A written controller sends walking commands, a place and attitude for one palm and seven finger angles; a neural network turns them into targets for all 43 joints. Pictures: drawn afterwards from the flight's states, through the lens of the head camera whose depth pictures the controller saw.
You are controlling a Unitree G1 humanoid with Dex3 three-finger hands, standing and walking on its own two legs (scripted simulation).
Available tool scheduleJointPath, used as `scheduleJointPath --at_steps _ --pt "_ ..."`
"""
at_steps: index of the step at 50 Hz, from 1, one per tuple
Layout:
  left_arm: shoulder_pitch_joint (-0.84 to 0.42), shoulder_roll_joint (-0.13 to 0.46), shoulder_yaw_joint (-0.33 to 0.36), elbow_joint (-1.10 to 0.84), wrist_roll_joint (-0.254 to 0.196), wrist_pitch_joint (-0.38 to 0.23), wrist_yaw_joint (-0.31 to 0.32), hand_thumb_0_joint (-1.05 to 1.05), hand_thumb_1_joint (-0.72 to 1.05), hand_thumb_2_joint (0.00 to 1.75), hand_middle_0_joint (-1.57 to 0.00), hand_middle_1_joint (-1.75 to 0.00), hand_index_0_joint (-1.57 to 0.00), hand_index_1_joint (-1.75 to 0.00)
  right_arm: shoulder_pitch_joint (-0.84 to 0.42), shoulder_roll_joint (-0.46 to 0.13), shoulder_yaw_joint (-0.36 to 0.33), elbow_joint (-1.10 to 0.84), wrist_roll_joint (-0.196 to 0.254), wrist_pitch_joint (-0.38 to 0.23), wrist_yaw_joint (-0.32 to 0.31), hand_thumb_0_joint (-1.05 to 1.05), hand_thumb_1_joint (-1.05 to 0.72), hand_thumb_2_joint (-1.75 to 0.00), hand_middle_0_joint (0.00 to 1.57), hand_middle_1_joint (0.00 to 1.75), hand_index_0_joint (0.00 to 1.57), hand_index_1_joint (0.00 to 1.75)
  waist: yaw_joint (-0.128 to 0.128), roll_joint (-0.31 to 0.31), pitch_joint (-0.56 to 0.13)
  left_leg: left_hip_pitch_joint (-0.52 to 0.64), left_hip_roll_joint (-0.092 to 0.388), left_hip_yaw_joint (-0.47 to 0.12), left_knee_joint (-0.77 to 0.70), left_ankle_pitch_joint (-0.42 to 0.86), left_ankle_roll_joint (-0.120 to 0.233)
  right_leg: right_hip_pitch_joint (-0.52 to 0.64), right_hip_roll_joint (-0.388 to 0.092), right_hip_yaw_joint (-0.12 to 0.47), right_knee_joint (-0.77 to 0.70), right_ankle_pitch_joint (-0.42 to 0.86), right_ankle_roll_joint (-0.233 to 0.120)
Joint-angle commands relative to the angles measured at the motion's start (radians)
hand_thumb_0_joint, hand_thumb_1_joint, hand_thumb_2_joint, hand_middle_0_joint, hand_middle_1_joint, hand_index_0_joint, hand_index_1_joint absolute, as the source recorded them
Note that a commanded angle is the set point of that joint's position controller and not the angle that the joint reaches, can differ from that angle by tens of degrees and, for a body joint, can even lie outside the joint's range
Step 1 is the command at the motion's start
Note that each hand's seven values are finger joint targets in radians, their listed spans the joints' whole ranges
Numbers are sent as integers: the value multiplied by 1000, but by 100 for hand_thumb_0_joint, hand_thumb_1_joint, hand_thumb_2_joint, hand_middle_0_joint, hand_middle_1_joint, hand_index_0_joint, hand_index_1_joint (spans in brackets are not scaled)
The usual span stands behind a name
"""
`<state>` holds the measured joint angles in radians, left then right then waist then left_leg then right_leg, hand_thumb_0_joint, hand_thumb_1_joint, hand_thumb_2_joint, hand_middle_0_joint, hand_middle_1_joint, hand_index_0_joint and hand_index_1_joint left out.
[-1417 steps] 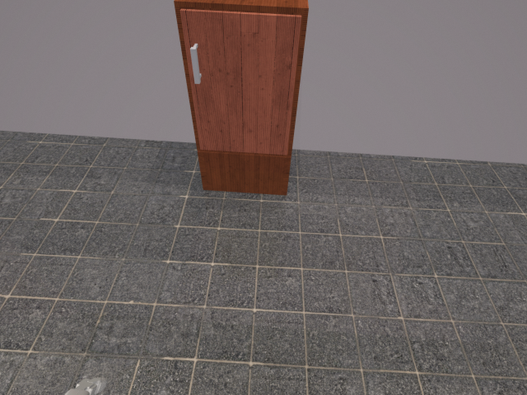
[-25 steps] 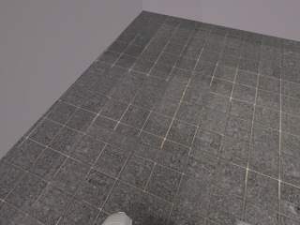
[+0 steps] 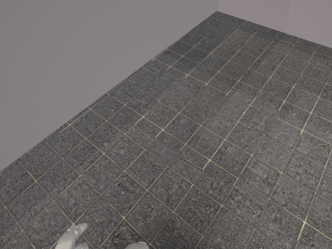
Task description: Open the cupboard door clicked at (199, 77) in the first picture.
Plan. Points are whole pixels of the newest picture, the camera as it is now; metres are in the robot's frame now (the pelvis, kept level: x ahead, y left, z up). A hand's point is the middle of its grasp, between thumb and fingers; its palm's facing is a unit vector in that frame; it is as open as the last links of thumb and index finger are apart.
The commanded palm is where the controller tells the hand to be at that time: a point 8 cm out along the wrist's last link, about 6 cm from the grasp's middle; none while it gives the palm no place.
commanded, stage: turn to face it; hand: left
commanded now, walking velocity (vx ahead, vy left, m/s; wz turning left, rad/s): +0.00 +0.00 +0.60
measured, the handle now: out of the picture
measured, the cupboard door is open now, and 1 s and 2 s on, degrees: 39 39 39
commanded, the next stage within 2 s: none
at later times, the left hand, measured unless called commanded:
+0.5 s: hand out of the picture +0.03 +0.23 -0.16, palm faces +0.34 -0.91 -0.25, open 7.4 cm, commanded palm none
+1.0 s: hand out of the picture +0.01 +0.15 -0.14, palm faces +0.59 -0.77 -0.24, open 7.4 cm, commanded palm none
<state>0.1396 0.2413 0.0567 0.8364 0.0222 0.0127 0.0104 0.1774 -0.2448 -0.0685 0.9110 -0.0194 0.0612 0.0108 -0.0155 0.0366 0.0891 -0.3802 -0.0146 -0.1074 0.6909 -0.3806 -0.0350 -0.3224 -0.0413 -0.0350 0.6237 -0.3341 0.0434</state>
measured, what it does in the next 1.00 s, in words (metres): steps on the spot, turning left: left foot, then right foot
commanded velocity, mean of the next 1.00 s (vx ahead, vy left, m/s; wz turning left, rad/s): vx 0.00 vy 0.00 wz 0.60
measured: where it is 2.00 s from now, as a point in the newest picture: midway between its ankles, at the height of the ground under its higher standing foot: outside the picture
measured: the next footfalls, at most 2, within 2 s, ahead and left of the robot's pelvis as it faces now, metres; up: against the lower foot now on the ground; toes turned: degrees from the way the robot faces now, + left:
left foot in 0.34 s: +0.04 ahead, +0.12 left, +0.00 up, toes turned +19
right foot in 0.72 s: +0.13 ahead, -0.13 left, +0.00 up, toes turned +24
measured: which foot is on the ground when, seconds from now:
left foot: up 0.00-0.32, down 0.34-0.72, up 0.74-1.00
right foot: down 0.00-0.34, up 0.36-0.70, down 0.72-1.00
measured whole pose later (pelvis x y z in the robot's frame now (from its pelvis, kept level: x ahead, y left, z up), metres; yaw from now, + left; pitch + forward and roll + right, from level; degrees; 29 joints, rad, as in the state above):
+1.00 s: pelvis +0.07 -0.04 +0.02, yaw +38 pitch +0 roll +2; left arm 0.23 0.19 0.03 0.87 0.03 0.00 0.02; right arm 0.14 -0.25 -0.08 0.93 -0.02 0.08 0.03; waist -0.01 -0.03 0.10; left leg -0.44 0.02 0.05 0.92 -0.43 -0.07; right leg -0.17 -0.13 -0.21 0.52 -0.34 0.00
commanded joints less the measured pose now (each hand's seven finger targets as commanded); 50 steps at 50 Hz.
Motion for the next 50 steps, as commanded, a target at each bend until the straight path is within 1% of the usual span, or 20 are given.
scheduleJointPath --at_steps 1,3,5,12,15,16,17,18,19,21,25,30,33,34,35,36,37,40,43,50 --pt "83 180 42 -48 2 -22 26 0 90 90 -20 -30 -20 -30 -59 -116 -45 -110 4 -20 2 0 -90 -90 20 30 20 30 34 -282 -106 -237 33 22 534 -162 0 161 -389 302 -341 222 -181" --pt "17 142 29 -66 -1 -16 26 0 90 90 -20 -30 -20 -30 -39 -96 -40 -77 4 -10 11 0 -90 -90 20 30 20 30 2 -264 -105 -219 55 75 559 -80 -27 167 -305 141 -283 380 -154" --pt "47 128 24 -58 -1 -24 24 0 90 90 -20 -30 -20 -30 -56 -67 -27 -74 6 -10 18 0 -90 -90 20 30 20 30 11 -258 -106 -199 48 120 444 -59 -41 218 -266 34 -248 557 -135" --pt "148 185 51 -10 7 -23 22 0 90 90 -20 -30 -20 -30 -118 -39 -5 -90 12 -25 21 0 -90 -90 20 30 20 30 64 -237 -136 -69 23 224 42 -56 -25 328 -317 -36 -139 740 -139" --pt "108 189 57 -13 -5 -20 14 0 90 90 -20 -30 -20 -30 -11 -79 -17 -68 7 -33 17 0 -90 -90 20 30 20 30 -8 -192 -167 152 8 230 -196 154 1 213 -295 -111 17 657 -70" --pt "94 160 51 -30 -12 -15 9 0 90 90 -20 -30 -20 -30 72 -149 -36 -49 1 -40 14 0 -90 -90 20 30 20 30 -55 -33 -223 338 108 103 -255 373 49 50 -243 -151 186 431 -17" --pt "53 79 29 -76 -19 -9 1 0 90 90 -20 -30 -20 -30 148 -266 -67 -42 -7 -45 5 0 -90 -90 20 30 20 30 -97 291 -223 446 401 -310 -297 774 216 -251 -81 -152 428 -291 61" --pt "-23 95 19 -103 -8 5 10 0 90 90 -20 -30 -20 -30 204 -280 -66 -18 1 -37 -4 0 -90 -90 20 30 20 30 -111 195 -225 424 455 -326 -281 866 287 -290 -80 -10 528 -352 43" --pt "-31 103 25 -107 -6 9 12 0 90 90 -20 -30 -20 -30 163 -266 -57 -28 -4 -38 -11 0 -90 -90 20 30 20 30 -89 120 -199 370 438 -283 -303 695 296 -300 -92 18 567 -305 38" --pt "-24 98 34 -64 -4 14 8 0 90 90 -20 -30 -20 -30 48 -209 -44 -61 -5 -43 -27 0 -90 -90 20 30 20 30 -43 197 -141 247 316 -205 -326 548 230 -285 -86 49 571 -172 46" --pt "34 87 34 -35 -5 21 -4 0 90 90 -20 -30 -20 -30 -13 -187 -33 -77 -5 -51 -26 0 -90 -90 20 30 20 30 4 93 -138 197 235 -121 -338 447 187 -203 -49 35 455 -83 50" --pt "7 74 27 -59 -8 18 -2 0 90 90 -20 -30 -20 -30 -13 -202 -46 -76 -9 -40 -19 0 -90 -90 20 30 20 30 -5 114 -130 140 218 -169 -325 372 188 -84 0 3 211 -101 47" --pt "88 82 30 -46 -12 7 0 0 90 90 -20 -30 -20 -30 -57 -203 -53 -91 -4 -33 -17 0 -90 -90 20 30 20 30 36 122 -139 51 186 -188 -256 369 160 93 37 -14 -10 2 37" --pt "139 104 37 -33 -12 0 4 0 90 90 -20 -30 -20 -30 -76 -184 -51 -101 3 -31 -15 0 -90 -90 20 30 20 30 64 70 -152 -37 148 -175 -195 291 127 222 15 0 -147 86 32" --pt "178 176 52 -30 1 -14 13 0 90 90 -20 -30 -20 -30 -63 -121 -45 -113 13 -31 -10 0 -90 -90 20 30 20 30 85 -147 -175 -180 39 -79 -24 75 58 354 -168 182 -323 39 -11" --pt "174 261 63 -38 11 -15 20 0 90 90 -20 -30 -20 -30 -77 -76 -37 -137 13 -34 -7 0 -90 -90 20 30 20 30 96 -403 -149 -276 -78 85 254 -238 -10 314 -437 453 -392 122 -128" --pt "149 244 48 -45 1 -14 23 0 90 90 -20 -30 -20 -30 -76 -126 -44 -131 3 -28 -2 0 -90 -90 20 30 20 30 76 -327 -132 -242 -12 31 441 -238 2 194 -460 406 -372 174 -182" --pt "20 136 23 -69 -5 -18 23 0 90 90 -20 -30 -20 -30 -41 -98 -42 -72 0 -10 11 0 -90 -90 20 30 20 30 -1 -244 -80 -236 40 67 563 -54 -27 170 -292 131 -293 385 -148" --pt "69 129 24 -53 -1 -25 24 0 90 90 -20 -30 -20 -30 -66 -67 -29 -72 8 -5 20 0 -90 -90 20 30 20 30 17 -238 -88 -216 42 123 437 -32 -44 245 -270 11 -262 559 -130" --pt "173 179 46 -6 8 -23 21 0 90 90 -20 -30 -20 -30 -142 -36 -6 -92 11 -20 22 0 -90 -90 20 30 20 30 70 -242 -121 -90 22 218 69 -66 -23 334 -322 -45 -158 743 -143"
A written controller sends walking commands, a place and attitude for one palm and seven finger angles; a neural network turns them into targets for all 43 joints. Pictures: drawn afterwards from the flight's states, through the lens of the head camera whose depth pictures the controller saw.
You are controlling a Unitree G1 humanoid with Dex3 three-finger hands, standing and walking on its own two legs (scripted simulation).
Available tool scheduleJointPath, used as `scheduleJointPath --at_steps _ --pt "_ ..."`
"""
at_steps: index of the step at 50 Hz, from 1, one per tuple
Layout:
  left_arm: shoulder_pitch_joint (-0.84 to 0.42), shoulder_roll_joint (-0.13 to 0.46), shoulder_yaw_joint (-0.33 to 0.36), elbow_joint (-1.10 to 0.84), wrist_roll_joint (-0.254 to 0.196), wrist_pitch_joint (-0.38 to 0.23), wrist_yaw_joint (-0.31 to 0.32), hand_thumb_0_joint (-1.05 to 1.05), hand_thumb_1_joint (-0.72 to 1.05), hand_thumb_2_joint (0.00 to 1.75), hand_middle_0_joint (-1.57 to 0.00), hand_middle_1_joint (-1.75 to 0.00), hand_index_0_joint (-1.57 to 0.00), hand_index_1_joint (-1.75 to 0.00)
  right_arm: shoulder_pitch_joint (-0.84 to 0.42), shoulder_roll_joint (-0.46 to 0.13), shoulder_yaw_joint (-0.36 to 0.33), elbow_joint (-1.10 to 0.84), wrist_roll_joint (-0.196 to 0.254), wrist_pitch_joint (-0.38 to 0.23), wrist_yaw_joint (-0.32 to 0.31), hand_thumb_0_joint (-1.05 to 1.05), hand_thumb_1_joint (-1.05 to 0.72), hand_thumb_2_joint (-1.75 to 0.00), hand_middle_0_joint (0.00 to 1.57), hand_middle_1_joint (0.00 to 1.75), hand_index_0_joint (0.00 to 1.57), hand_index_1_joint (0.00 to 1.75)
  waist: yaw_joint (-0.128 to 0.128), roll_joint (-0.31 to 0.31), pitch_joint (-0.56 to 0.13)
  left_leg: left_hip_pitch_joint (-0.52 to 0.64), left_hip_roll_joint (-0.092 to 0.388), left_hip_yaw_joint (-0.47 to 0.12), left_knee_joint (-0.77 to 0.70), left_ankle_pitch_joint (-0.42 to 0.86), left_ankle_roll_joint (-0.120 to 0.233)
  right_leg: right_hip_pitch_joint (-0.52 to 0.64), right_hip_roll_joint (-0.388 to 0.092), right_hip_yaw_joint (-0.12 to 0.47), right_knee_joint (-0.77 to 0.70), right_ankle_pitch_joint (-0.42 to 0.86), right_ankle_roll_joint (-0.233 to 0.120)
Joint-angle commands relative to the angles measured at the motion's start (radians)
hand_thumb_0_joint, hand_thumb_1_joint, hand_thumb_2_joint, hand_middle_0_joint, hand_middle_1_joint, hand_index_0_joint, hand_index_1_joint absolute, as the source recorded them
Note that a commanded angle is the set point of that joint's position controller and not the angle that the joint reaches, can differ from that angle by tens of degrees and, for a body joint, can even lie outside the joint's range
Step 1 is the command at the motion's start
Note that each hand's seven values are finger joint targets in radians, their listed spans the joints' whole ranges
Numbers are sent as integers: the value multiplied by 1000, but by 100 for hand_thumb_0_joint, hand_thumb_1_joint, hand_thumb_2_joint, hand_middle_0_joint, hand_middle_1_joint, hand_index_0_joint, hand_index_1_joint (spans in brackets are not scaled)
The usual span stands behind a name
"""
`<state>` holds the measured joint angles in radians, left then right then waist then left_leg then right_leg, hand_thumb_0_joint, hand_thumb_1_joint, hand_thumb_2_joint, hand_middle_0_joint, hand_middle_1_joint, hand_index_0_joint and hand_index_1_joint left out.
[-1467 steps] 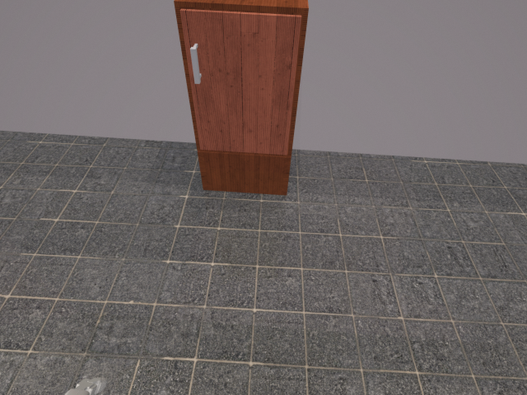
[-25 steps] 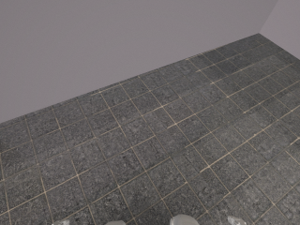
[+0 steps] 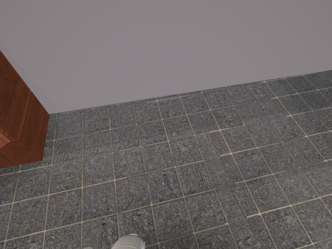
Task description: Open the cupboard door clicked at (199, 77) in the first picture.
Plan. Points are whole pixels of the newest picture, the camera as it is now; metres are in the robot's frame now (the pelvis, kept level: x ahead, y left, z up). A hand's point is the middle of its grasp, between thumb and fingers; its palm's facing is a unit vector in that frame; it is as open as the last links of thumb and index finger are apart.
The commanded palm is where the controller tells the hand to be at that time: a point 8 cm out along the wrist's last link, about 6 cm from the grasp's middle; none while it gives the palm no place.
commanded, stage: turn to face it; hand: left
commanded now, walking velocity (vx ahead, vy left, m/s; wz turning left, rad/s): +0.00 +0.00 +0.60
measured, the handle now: out of the picture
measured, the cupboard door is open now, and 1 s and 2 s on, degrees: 39 39 39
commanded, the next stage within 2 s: take the last steps up to it in 1.50 s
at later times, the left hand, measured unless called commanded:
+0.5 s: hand out of the picture +0.10 +0.24 -0.15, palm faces +0.26 -0.93 -0.26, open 7.4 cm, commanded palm none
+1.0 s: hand out of the picture -0.05 +0.20 -0.20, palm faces +0.59 -0.78 -0.23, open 7.4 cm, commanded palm none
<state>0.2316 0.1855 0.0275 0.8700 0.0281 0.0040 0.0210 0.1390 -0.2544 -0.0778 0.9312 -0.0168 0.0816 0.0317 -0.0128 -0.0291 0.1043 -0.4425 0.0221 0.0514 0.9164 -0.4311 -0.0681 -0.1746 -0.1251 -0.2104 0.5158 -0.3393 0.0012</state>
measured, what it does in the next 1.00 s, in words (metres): steps on the spot, turning left: left foot, then right foot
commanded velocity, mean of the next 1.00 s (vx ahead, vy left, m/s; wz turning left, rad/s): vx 0.00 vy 0.00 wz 0.59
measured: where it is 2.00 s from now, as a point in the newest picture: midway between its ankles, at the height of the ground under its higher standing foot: outside the picture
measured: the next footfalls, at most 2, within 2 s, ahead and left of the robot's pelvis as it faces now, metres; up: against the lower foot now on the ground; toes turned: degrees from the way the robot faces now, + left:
left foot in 0.12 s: +0.05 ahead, +0.13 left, +0.00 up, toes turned +9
right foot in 0.56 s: +0.10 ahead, -0.12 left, +0.00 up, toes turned +16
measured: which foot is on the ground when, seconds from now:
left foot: up 0.00-0.10, down 0.12-0.56, up 0.58-0.94, down 0.96-1.00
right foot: down 0.00-0.12, up 0.14-0.54, down 0.56-0.96, up 0.98-1.00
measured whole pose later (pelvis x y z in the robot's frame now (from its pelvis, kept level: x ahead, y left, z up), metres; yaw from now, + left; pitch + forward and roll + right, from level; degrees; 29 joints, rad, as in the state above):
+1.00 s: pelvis +0.04 +0.00 -0.02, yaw +35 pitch +0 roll +1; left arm 0.26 0.25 0.06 0.91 0.02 0.04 0.01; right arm 0.09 -0.24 -0.06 0.89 -0.02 0.03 0.03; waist 0.01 -0.08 0.10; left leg -0.36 -0.01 0.08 0.67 -0.30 0.05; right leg -0.29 -0.17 -0.19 0.87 -0.55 0.07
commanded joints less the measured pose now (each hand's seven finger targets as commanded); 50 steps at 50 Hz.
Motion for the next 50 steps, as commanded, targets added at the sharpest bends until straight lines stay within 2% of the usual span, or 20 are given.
scheduleJointPath --at_steps 1,4,5,6,7,13,22,25,26,27,28,29,31,34,43,46,47,48,49,50 --pt "78 239 79 -38 1 -13 9 0 90 90 -20 -30 -20 -30 -91 -26 3 -112 9 -44 0 0 -90 -90 20 30 20 30 60 -186 -141 6 -23 70 -208 2 17 180 -239 120 -26 762 -92" --pt "28 237 82 -46 -14 -10 0 0 90 90 -20 -30 -20 -30 55 -92 -15 -80 2 -56 -5 0 -90 -90 20 30 20 30 -36 -92 -199 310 -15 47 -461 291 54 5 -205 32 201 626 -7" --pt "13 179 72 -78 -21 -4 -8 0 90 90 -20 -30 -20 -30 138 -205 -43 -65 -8 -65 -11 0 -90 -90 20 30 20 30 -79 182 -258 500 216 -261 -492 586 161 -250 -80 -6 427 139 64" --pt "-59 127 49 -123 -21 3 -5 0 90 90 -20 -30 -20 -30 209 -281 -62 -51 -3 -62 -23 0 -90 -90 20 30 20 30 -112 336 -263 521 409 -512 -521 964 309 -430 15 83 617 -358 96" --pt "-84 162 53 -134 -13 15 2 0 90 90 -20 -30 -20 -30 214 -272 -53 -39 0 -57 -29 0 -90 -90 20 30 20 30 -99 210 -262 493 422 -449 -503 879 343 -439 -8 189 673 -337 75" --pt "-41 147 66 -55 -7 31 -16 0 90 90 -20 -30 -20 -30 24 -169 -19 -94 -4 -74 -49 0 -90 -90 20 30 20 30 6 158 -134 257 196 -269 -580 517 213 -371 19 210 631 -45 93" --pt "-109 133 55 -103 -17 22 -10 0 90 90 -20 -30 -20 -30 55 -181 -38 -83 -11 -62 -40 0 -90 -90 20 30 20 30 -13 198 -147 229 170 -377 -539 504 227 -231 97 191 278 -83 90" --pt "-26 139 59 -88 -22 10 -5 0 90 90 -20 -30 -20 -30 14 -178 -45 -96 -5 -56 -41 0 -90 -90 20 30 20 30 30 200 -170 144 136 -390 -463 524 195 -39 125 178 51 31 78" --pt "16 162 64 -76 -21 0 -1 0 90 90 -20 -30 -20 -30 6 -157 -43 -101 3 -57 -39 0 -90 -90 20 30 20 30 54 144 -192 82 93 -375 -407 456 156 82 100 198 -97 128 72" --pt "57 238 81 -71 -8 -12 8 0 90 90 -20 -30 -20 -30 21 -99 -37 -111 14 -59 -33 0 -90 -90 20 30 20 30 71 -67 -226 -86 -2 -272 -243 203 87 254 -100 384 -221 146 24" --pt "59 311 90 -77 3 -13 14 0 90 90 -20 -30 -20 -30 11 -61 -31 -138 14 -59 -30 0 -90 -90 20 30 20 30 80 -294 -202 -192 -123 -94 12 -188 20 230 -355 602 -245 301 -96" --pt "43 292 77 -78 -5 -9 17 0 90 90 -20 -30 -20 -30 9 -104 -37 -129 3 -50 -27 0 -90 -90 20 30 20 30 64 -213 -171 -163 -57 -132 199 -197 32 97 -383 548 -227 339 -158" --pt "-69 199 56 -98 -11 -12 17 0 90 90 -20 -30 -20 -30 35 -92 -40 -79 -4 -31 -19 0 -90 -90 20 30 20 30 0 -201 -103 -170 -15 -120 328 -51 13 32 -244 391 -210 361 -127" --pt "-60 171 48 -94 -13 -16 14 0 90 90 -20 -30 -20 -30 18 -61 -26 -73 1 -26 -5 0 -90 -90 20 30 20 30 -3 -186 -87 -164 1 -59 271 25 -9 74 -178 202 -164 562 -92" --pt "64 234 77 -35 3 -11 9 0 90 90 -20 -30 -20 -30 -84 -27 -1 -104 8 -40 2 0 -90 -90 20 30 20 30 59 -198 -119 4 -15 63 -175 -3 14 147 -240 118 -46 700 -94" --pt "25 246 82 -44 -11 -6 0 0 90 90 -20 -30 -20 -30 35 -76 -12 -77 2 -50 -3 0 -90 -90 20 30 20 30 -23 -114 -167 255 -34 70 -407 222 43 11 -216 37 133 592 -22" --pt "12 208 77 -63 -17 -1 -7 0 90 90 -20 -30 -20 -30 117 -160 -34 -62 -5 -59 -8 0 -90 -90 20 30 20 30 -69 76 -227 429 104 -114 -464 427 108 -161 -140 -3 326 331 37" --pt "-46 131 51 -110 -22 3 -10 0 90 90 -20 -30 -20 -30 196 -266 -61 -55 -8 -62 -15 0 -90 -90 20 30 20 30 -110 352 -236 492 368 -486 -527 780 254 -404 5 32 571 -330 98" --pt "-87 154 50 -128 -14 18 -2 0 90 90 -20 -30 -20 -30 223 -277 -57 -35 -2 -57 -26 0 -90 -90 20 30 20 30 -108 240 -258 475 418 -499 -527 798 326 -436 -3 172 655 -354 75" --pt "-110 159 53 -120 -11 23 1 0 90 90 -20 -30 -20 -30 185 -248 -48 -46 -5 -61 -36 0 -90 -90 20 30 20 30 -93 186 -225 422 373 -451 -552 648 313 -445 -16 196 677 -287 70"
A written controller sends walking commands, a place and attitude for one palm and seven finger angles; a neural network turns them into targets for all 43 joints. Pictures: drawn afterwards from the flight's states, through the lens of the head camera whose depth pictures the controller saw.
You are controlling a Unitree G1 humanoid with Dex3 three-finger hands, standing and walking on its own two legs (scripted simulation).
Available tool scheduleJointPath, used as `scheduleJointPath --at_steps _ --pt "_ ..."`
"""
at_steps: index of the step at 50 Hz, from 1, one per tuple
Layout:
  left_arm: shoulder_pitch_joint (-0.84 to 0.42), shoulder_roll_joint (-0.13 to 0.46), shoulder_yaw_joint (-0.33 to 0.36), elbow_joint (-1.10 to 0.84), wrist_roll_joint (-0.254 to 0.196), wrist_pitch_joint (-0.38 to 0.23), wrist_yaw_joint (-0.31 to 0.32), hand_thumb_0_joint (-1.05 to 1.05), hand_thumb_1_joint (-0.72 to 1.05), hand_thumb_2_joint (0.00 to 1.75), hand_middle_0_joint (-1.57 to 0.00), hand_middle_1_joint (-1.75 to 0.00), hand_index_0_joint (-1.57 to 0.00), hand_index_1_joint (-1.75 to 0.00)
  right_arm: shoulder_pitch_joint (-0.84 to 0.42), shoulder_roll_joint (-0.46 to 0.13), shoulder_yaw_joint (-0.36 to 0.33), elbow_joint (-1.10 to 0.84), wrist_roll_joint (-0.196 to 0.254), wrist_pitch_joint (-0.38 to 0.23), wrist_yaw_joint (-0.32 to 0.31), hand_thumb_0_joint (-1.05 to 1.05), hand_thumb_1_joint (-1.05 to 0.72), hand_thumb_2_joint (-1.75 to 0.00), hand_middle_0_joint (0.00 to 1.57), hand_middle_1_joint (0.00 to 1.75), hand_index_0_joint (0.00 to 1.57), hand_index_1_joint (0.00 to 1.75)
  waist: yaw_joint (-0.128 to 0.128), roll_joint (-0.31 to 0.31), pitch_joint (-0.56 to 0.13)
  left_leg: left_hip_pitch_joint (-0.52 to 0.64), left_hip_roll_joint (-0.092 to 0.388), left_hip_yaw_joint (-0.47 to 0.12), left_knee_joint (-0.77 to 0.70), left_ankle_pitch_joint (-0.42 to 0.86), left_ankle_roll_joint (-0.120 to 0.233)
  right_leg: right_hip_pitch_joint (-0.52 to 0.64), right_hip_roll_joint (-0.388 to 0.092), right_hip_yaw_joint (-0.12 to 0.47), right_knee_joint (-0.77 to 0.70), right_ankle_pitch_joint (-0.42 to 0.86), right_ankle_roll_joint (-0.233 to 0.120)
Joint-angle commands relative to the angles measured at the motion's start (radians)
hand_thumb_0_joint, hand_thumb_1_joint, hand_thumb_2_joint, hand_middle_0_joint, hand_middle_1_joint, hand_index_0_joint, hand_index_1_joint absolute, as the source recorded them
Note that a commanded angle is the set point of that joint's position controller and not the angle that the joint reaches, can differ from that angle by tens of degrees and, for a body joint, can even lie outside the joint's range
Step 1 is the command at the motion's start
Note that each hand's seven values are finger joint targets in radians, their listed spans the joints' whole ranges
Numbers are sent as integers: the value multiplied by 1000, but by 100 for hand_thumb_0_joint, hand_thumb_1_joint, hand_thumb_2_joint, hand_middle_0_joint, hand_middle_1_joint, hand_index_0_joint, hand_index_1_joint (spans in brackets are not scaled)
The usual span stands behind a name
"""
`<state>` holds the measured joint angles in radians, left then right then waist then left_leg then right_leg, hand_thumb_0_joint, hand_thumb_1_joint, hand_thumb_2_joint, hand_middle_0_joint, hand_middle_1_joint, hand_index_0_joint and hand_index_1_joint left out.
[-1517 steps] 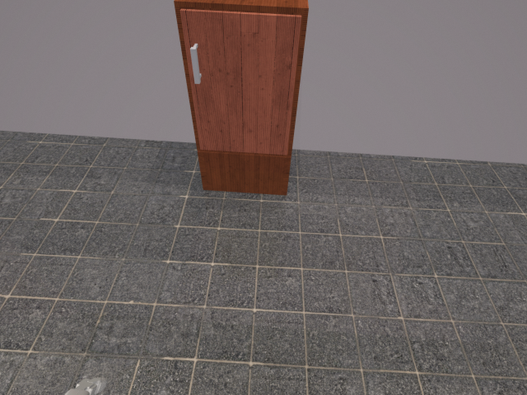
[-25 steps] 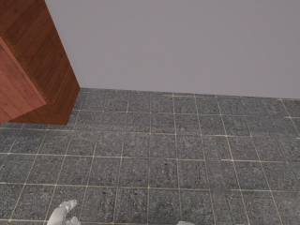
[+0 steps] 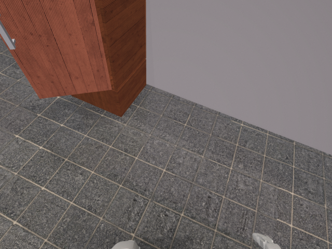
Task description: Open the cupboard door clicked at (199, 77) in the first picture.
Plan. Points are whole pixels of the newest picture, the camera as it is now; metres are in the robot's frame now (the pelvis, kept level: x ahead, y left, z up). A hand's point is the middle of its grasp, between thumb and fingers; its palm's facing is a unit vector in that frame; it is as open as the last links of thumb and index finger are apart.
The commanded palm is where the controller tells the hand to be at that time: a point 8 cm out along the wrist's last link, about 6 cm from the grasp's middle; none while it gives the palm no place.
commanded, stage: turn to face it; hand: left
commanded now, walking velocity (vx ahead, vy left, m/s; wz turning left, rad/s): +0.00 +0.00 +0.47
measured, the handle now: (5, 31) +0.85 +0.72 -0.03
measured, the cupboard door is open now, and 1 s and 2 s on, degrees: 39 39 39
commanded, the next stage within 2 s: take the last steps up to it in 0.50 s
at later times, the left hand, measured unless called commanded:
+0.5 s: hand out of the picture +0.09 +0.17 -0.13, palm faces +0.18 -0.95 -0.26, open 7.4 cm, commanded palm none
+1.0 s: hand out of the picture -0.04 +0.22 -0.17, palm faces +0.40 -0.89 -0.19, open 7.4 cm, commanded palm none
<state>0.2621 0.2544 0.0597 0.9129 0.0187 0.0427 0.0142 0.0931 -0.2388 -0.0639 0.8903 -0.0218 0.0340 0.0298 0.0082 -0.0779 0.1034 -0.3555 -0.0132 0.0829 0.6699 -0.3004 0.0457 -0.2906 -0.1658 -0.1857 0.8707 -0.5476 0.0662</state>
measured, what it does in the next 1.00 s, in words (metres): steps on the spot, turning left: right foot, then left foot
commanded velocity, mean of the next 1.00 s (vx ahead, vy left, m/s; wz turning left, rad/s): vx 0.13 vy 0.06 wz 0.26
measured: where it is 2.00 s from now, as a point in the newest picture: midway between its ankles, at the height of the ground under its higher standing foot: (119, 212)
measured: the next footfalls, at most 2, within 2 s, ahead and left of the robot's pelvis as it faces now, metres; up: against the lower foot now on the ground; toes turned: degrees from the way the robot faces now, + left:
right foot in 0.42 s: +0.06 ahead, -0.14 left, +0.00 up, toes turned +7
left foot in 0.86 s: +0.05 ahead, +0.11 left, +0.00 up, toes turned +24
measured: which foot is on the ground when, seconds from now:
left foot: down 0.00-0.42, up 0.44-0.84, down 0.86-1.00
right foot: up 0.00-0.40, down 0.42-0.88, up 0.90-1.00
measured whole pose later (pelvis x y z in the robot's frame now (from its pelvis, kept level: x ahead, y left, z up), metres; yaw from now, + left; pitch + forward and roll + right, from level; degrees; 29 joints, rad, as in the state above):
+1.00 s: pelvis +0.05 +0.04 +0.02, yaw +20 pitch +0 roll +0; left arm 0.33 0.24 0.07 1.07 0.03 0.03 -0.01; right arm 0.20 -0.18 -0.02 0.96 -0.03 -0.03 0.00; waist 0.04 -0.06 0.03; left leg -0.20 -0.04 0.10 0.51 -0.32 0.08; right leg -0.42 -0.12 -0.07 1.11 -0.44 0.02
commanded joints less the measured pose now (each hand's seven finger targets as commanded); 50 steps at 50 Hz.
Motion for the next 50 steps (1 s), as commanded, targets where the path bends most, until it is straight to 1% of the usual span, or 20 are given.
scheduleJointPath --at_steps 1,5,14,18,19,20,21,22,23,26,30,36,39,41,42,43,44,45,47,50 --pt "-146 79 26 -145 -2 -15 7 0 90 90 -20 -30 -20 -30 169 -239 -56 -27 -2 -17 -44 0 -90 -90 20 30 20 30 -91 274 -182 260 353 -455 -320 420 174 -328 27 182 330 -11 11" --pt "-58 75 29 -84 3 -8 -7 0 90 90 -20 -30 -20 -30 78 -168 -26 -46 0 -31 -50 0 -90 -90 20 30 20 30 -18 199 -154 191 239 -305 -331 413 108 -261 59 189 290 157 19" --pt "-112 47 11 -107 -4 -12 -3 0 90 90 -20 -30 -20 -30 112 -170 -31 -23 -7 -20 -45 0 -90 -90 20 30 20 30 -33 238 -143 153 226 -358 -313 394 126 -116 124 156 -40 114 18" --pt "-30 49 15 -84 -9 -26 2 0 90 90 -20 -30 -20 -30 86 -159 -34 -21 -1 -16 -45 0 -90 -90 20 30 20 30 9 228 -160 77 190 -365 -240 415 92 79 162 140 -290 250 2" --pt "8 60 19 -73 -11 -35 6 0 90 90 -20 -30 -20 -30 80 -141 -31 -23 5 -16 -44 0 -90 -90 20 30 20 30 29 186 -179 25 159 -355 -190 359 60 187 141 155 -423 347 -4" --pt "40 113 30 -63 -1 -48 13 0 90 90 -20 -30 -20 -30 88 -99 -27 -26 14 -18 -38 0 -90 -90 20 30 20 30 41 40 -200 -86 84 -275 -76 182 0 312 6 288 -527 391 -39" --pt "49 190 44 -61 11 -53 18 0 90 90 -20 -30 -20 -30 85 -41 -18 -47 17 -19 -35 0 -90 -90 20 30 20 30 43 -222 -173 -215 -62 -106 131 -196 -72 328 -231 518 -569 537 -149" --pt "49 196 34 -69 6 -51 17 0 90 90 -20 -30 -20 -30 70 -85 -26 -48 12 -6 -34 0 -90 -90 20 30 20 30 52 -162 -158 -174 -28 -138 325 -325 -68 182 -317 532 -592 547 -233" --pt "-17 144 29 -78 4 -49 24 0 90 90 -20 -30 -20 -30 76 -78 -33 -34 6 2 -32 0 -90 -90 20 30 20 30 15 -113 -112 -188 -5 -157 416 -262 -69 146 -264 454 -589 555 -243" --pt "-56 91 14 -74 -2 -59 18 0 90 90 -20 -30 -20 -30 95 -60 -27 17 6 12 -25 0 -90 -90 20 30 20 30 -12 -121 -78 -217 20 -123 503 -137 -96 176 -140 275 -536 749 -196" --pt "22 86 14 -37 4 -64 21 0 90 90 -20 -30 -20 -30 53 -23 -15 31 11 11 -24 0 -90 -90 20 30 20 30 16 -94 -95 -158 21 -76 341 -137 -107 219 -130 217 -518 831 -189" --pt "130 129 37 34 12 -79 7 0 90 90 -20 -30 -20 -30 -25 -19 -1 10 7 -13 -8 0 -90 -90 20 30 20 30 73 -102 -77 -159 31 -30 130 -162 -91 299 -211 291 -571 542 -213" --pt "113 143 46 50 16 -81 -1 0 90 90 -20 -30 -20 -30 -7 -19 1 10 7 -27 -2 0 -90 -90 20 30 20 30 52 -97 -63 -59 27 -2 -13 -147 -74 227 -227 271 -558 404 -203" --pt "67 143 46 53 9 -77 -7 0 90 90 -20 -30 -20 -30 78 -18 5 41 6 -39 -4 0 -90 -90 20 30 20 30 -1 -75 -70 151 -9 47 -181 -24 -61 95 -165 187 -490 349 -149" --pt "34 132 43 46 4 -72 -13 0 90 90 -20 -30 -20 -30 166 -55 -3 67 6 -45 -12 0 -90 -90 20 30 20 30 -48 -3 -88 315 -8 29 -254 0 -43 -28 -115 124 -381 290 -109" --pt "23 70 34 24 -2 -67 -22 0 90 90 -20 -30 -20 -30 259 -146 -27 87 -3 -51 -20 0 -90 -90 20 30 20 30 -92 260 -125 462 179 -231 -328 -81 34 -215 1 28 -121 156 -54" --pt "-57 25 14 -29 -2 -67 -22 0 90 90 -20 -30 -20 -30 374 -218 -42 105 -11 -48 -32 0 -90 -90 20 30 20 30 -139 433 -111 477 371 -508 -438 -38 157 -394 101 9 147 -81 -27" --pt "-125 37 13 -49 3 -67 -19 0 90 90 -20 -30 -20 -30 381 -210 -34 115 -7 -42 -42 0 -90 -90 20 30 20 30 -137 295 -71 413 407 -502 -454 -28 216 -443 66 112 275 -78 -52" --pt "-106 35 16 -14 9 -62 -24 0 90 90 -20 -30 -20 -30 266 -132 -5 77 -3 -57 -49 0 -90 -90 20 30 20 30 -70 233 -16 273 328 -429 -483 -81 186 -426 22 163 332 75 -61" --pt "-17 18 11 41 12 -55 -33 0 90 90 -20 -30 -20 -30 230 -78 16 74 2 -86 -52 0 -90 -90 20 30 20 30 -10 162 -14 259 241 -263 -489 186 136 -370 26 150 312 240 -48"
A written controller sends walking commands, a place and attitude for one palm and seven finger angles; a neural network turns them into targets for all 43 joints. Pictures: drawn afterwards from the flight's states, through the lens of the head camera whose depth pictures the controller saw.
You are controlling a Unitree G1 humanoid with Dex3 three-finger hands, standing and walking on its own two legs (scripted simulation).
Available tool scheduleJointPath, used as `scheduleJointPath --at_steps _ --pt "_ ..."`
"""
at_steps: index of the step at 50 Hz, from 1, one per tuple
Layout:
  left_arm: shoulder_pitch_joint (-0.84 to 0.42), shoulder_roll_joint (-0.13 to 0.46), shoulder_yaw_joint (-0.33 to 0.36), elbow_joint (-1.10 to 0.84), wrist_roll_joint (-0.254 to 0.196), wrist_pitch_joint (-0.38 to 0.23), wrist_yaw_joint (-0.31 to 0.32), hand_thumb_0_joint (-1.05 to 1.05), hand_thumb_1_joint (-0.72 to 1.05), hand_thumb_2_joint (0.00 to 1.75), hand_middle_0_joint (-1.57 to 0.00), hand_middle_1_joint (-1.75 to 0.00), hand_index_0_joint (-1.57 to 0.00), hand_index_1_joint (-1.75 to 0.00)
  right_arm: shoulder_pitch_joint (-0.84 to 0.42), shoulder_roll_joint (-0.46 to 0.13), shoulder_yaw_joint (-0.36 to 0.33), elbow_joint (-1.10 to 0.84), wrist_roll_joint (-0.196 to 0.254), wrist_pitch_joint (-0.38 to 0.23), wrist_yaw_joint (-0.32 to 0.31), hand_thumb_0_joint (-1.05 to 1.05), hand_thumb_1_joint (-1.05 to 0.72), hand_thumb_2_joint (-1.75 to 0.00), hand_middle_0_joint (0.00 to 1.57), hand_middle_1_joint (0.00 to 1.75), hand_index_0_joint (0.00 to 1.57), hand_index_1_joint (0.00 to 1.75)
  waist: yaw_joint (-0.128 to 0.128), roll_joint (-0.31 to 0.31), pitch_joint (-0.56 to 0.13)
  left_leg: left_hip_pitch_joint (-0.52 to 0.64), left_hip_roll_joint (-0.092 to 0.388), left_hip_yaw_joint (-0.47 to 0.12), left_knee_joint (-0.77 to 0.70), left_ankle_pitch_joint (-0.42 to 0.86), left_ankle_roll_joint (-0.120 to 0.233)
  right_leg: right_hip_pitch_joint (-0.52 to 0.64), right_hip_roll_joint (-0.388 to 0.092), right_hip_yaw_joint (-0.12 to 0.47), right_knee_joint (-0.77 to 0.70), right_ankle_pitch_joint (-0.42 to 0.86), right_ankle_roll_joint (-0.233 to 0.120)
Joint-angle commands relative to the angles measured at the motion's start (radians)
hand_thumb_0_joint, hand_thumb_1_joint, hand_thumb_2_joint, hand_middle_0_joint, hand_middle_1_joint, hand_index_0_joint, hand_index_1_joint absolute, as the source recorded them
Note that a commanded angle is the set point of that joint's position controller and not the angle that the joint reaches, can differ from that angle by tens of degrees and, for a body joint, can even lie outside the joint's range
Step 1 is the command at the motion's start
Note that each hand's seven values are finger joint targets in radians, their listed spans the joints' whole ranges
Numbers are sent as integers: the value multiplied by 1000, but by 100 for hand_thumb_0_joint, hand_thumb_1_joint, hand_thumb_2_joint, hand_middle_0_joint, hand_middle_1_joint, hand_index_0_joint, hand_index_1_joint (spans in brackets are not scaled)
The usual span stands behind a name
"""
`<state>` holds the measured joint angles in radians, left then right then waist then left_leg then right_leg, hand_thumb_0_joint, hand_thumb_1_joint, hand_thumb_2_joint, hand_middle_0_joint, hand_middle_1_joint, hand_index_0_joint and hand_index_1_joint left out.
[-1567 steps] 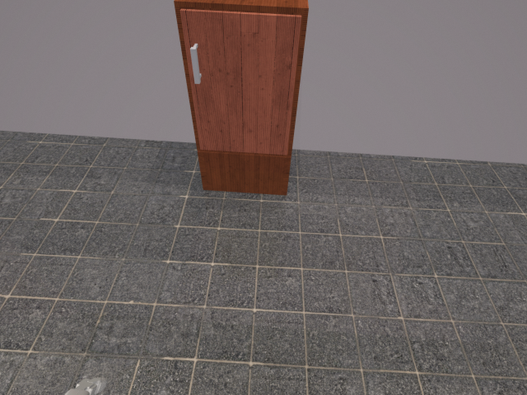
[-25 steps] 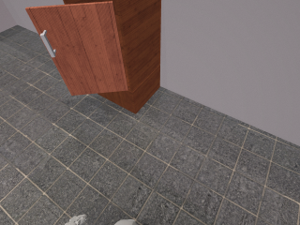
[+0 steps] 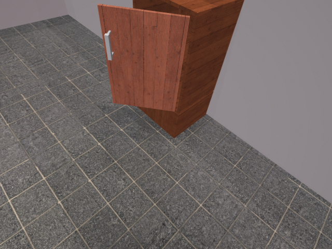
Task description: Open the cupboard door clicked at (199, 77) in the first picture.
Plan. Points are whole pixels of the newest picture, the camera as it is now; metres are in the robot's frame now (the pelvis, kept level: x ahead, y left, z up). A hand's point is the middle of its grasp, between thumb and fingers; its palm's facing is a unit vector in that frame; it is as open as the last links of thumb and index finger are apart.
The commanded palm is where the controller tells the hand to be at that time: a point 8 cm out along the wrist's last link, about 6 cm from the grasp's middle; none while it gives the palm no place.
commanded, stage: take the last steps up to it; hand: left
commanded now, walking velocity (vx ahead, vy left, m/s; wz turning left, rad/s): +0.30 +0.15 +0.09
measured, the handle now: (109, 45) +0.98 +0.37 -0.05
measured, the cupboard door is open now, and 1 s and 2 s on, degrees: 39 39 39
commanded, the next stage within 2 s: come to a stop and stand still in 0.90 s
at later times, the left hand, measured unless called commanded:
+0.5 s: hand (119, 189) +0.31 +0.17 -0.16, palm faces +0.02 -0.98 -0.18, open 7.3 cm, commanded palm none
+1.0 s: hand (85, 196) +0.28 +0.28 -0.19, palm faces +0.13 -0.98 -0.16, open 7.3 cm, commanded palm none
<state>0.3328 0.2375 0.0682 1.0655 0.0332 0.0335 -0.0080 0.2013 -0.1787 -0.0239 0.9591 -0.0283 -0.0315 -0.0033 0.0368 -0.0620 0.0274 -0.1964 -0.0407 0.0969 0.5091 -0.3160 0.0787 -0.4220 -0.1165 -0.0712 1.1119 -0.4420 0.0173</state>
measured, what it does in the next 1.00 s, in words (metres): walks ahead: right foot, then left foot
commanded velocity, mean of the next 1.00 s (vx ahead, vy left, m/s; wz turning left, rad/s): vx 0.25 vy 0.11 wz -0.01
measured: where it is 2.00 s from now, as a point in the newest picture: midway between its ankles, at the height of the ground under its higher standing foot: (144, 225)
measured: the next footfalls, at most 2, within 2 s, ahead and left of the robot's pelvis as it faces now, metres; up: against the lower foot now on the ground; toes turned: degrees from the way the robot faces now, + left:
right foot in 0.42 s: +0.26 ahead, -0.08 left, +0.00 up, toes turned -6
left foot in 0.88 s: +0.44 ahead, +0.20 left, +0.00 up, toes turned +8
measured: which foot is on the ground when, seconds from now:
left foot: down 0.00-0.42, up 0.44-0.86, down 0.88-1.00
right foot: up 0.00-0.40, down 0.42-0.88, up 0.90-1.00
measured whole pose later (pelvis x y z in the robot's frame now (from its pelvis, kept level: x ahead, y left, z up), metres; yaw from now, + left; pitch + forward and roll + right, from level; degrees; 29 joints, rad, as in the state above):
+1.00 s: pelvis +0.35 +0.11 -0.01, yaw +1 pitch +0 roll +0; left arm 0.37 0.17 0.05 1.12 0.03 -0.01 0.01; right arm 0.11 -0.15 -0.02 0.96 -0.03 -0.06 0.00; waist 0.06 -0.06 0.07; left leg -0.35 0.01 0.14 0.58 -0.23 0.06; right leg -0.36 -0.10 -0.06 1.13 -0.49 -0.01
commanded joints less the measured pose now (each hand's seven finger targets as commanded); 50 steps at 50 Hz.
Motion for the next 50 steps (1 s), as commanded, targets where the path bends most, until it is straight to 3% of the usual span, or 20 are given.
scheduleJointPath --at_steps 1,7,15,17,19,20,21,22,24,26,29,33,38,41,42,43,44,45,46,50 --pt "-79 33 0 -107 -4 -45 -9 0 90 90 -20 -30 -20 -30 141 -134 -23 17 12 -26 -19 0 -90 -90 20 30 20 30 -35 137 49 125 256 -244 -319 303 103 -238 -17 27 57 156 6" --pt "-180 14 -9 -140 -8 -44 -3 0 90 90 -20 -30 -20 -30 244 -106 -18 79 14 -34 -22 0 -90 -90 20 30 20 30 -48 120 68 191 248 -195 -321 487 121 -270 -6 4 -97 221 16" --pt "-338 -16 -20 -208 -13 -58 -6 0 90 90 -20 -30 -20 -30 360 -89 -7 160 0 -37 -30 0 -90 -90 20 30 20 30 -80 117 106 235 257 -178 -264 667 111 -171 43 -33 -356 188 -38" --pt "-275 -5 -17 -198 -15 -64 -3 0 90 90 -20 -30 -20 -30 356 -99 -6 172 4 -37 -32 0 -90 -90 20 30 20 30 -44 115 78 217 242 -151 -180 842 89 -30 85 -55 -426 167 -59" --pt "-49 29 1 -132 -13 -77 4 0 90 90 -20 -30 -20 -30 324 -115 -15 170 15 -38 -32 0 -90 -90 20 30 20 30 60 64 -12 97 189 -121 67 901 31 301 104 -53 -546 269 -81" --pt "112 95 22 -93 -7 -87 13 0 90 90 -20 -30 -20 -30 308 -105 -18 153 28 -44 -26 0 -90 -90 20 30 20 30 121 -12 -109 -105 127 -85 295 668 -4 585 -47 128 -579 315 -141" --pt "207 176 44 -62 -8 -87 21 0 90 90 -20 -30 -20 -30 347 -72 -20 126 38 -48 -28 0 -90 -90 20 30 20 30 117 -189 -225 -349 -42 -43 629 -145 -58 789 -369 586 -706 450 -280" --pt "171 187 45 -67 -28 -83 24 0 90 90 -20 -30 -20 -30 284 -106 -27 113 25 -35 -22 0 -90 -90 20 30 20 30 98 -51 -158 -392 19 -130 794 -244 -50 638 -432 646 -823 358 -317" --pt "0 75 19 -102 -27 -84 34 0 90 90 -20 -30 -20 -30 163 -53 -31 93 14 -16 -11 0 -90 -90 20 30 20 30 34 33 78 -418 109 -165 771 -78 -53 310 -330 435 -887 262 -233" --pt "-43 -3 -7 -96 -23 -100 29 0 90 90 -20 -30 -20 -30 210 12 -20 110 4 11 0 0 -90 -90 20 30 20 30 -28 -49 98 -337 136 -136 691 15 -73 154 -228 221 -919 318 -164" --pt "-10 -1 -3 -67 -18 -117 25 0 90 90 -20 -30 -20 -30 241 27 -23 118 0 22 11 0 -90 -90 20 30 20 30 -50 -41 12 -315 139 -83 556 80 -101 202 -175 111 -924 401 -149" --pt "40 15 5 -35 -13 -129 18 0 90 90 -20 -30 -20 -30 103 29 -28 59 3 15 24 0 -90 -90 20 30 20 30 -20 -48 22 -365 142 -43 365 144 -126 285 -163 78 -904 541 -156" --pt "65 67 8 -8 -5 -120 17 0 90 90 -20 -30 -20 -30 -56 -7 -28 -8 8 0 40 0 -90 -90 20 30 20 30 9 -102 67 -293 113 -16 158 149 -113 283 -192 69 -875 511 -140" --pt "51 89 14 -4 -6 -105 21 0 90 90 -20 -30 -20 -30 -21 -39 -31 -3 8 -13 36 0 -90 -90 20 30 20 30 -24 -104 45 -118 64 16 19 143 -91 259 -175 40 -776 510 -109" --pt "49 77 13 -4 -7 -100 21 0 90 90 -20 -30 -20 -30 59 -69 -37 23 4 -20 28 0 -90 -90 20 30 20 30 -66 -60 17 35 50 21 -44 162 -83 198 -142 7 -655 524 -90" --pt "69 49 3 -9 -10 -93 17 0 90 90 -20 -30 -20 -30 176 -146 -52 55 -2 -25 18 0 -90 -90 20 30 20 30 -106 93 -65 224 132 -52 -40 211 -58 96 -70 -39 -447 381 -59" --pt "102 -6 -7 -27 -20 -91 16 0 90 90 -20 -30 -20 -30 277 -242 -76 71 -14 -27 4 0 -90 -90 20 30 20 30 -131 331 -162 384 373 -350 -84 323 49 -95 64 -118 -177 -85 -15" --pt "52 -8 -14 -57 -17 -89 22 0 90 90 -20 -30 -20 -30 318 -262 -73 74 -3 -13 -10 0 -90 -90 20 30 20 30 -149 324 -193 359 443 -432 -170 366 122 -149 80 -26 38 -203 -29" --pt "18 -10 -13 -74 -15 -89 25 0 90 90 -20 -30 -20 -30 250 -240 -63 54 -3 -8 -11 0 -90 -90 20 30 20 30 -123 222 -115 229 455 -386 -203 261 150 -169 39 8 126 -178 -47" --pt "35 -29 -10 -37 -6 -62 12 0 90 90 -20 -30 -20 -30 77 -99 -16 13 4 -29 -25 0 -90 -90 20 30 20 30 -34 182 -3 -15 334 -206 -273 304 86 -118 -16 47 89 53 -25"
